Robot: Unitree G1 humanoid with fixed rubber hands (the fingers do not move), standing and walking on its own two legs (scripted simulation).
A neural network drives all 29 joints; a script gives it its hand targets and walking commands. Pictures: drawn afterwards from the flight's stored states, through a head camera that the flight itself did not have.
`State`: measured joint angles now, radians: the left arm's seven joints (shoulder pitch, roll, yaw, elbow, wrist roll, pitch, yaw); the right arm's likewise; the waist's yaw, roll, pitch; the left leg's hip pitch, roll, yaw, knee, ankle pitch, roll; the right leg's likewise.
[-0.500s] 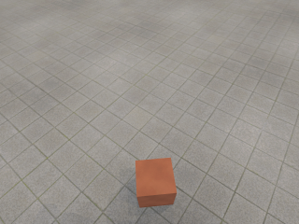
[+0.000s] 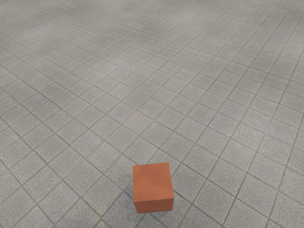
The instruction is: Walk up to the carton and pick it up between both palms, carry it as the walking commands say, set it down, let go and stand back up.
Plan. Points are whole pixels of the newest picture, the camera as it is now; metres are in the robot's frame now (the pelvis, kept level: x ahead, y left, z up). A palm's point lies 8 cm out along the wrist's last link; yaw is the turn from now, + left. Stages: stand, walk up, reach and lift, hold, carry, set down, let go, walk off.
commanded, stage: walk up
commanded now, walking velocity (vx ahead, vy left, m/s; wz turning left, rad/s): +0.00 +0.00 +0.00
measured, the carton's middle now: (153, 188) +0.44 +0.05 -0.66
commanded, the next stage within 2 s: stand in 1.34 s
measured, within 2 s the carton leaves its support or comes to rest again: neither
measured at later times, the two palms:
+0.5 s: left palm out of the picture -0.03 +0.30 -0.15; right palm out of the picture +0.07 -0.15 -0.14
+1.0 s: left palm out of the picture +0.05 +0.30 -0.15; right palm out of the picture +0.07 -0.14 -0.15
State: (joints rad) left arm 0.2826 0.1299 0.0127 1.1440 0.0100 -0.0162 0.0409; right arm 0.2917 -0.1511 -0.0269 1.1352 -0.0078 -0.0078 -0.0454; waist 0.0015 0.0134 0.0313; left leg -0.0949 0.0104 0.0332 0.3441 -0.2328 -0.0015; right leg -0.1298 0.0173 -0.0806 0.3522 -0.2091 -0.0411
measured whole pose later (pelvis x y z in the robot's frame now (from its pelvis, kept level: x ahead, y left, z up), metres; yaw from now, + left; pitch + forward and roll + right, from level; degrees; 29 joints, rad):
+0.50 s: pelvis +0.04 +0.08 -0.01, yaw +0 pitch -1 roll +0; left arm 0.40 0.18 0.03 1.13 0.01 0.00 0.03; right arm 0.24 -0.15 -0.03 1.06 -0.01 -0.02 -0.02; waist 0.02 -0.04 0.07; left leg -0.26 0.04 0.09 0.47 -0.19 0.00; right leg -0.15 -0.09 -0.05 0.51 -0.38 0.04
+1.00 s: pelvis +0.07 +0.08 +0.00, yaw +0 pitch -2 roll +0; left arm 0.32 0.15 0.02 1.13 0.01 -0.01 0.04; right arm 0.28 -0.15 -0.03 1.11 -0.01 -0.01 -0.04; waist -0.01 -0.01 0.05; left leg -0.16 0.03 0.08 0.39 -0.20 0.00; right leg -0.05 -0.06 -0.07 0.37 -0.28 0.04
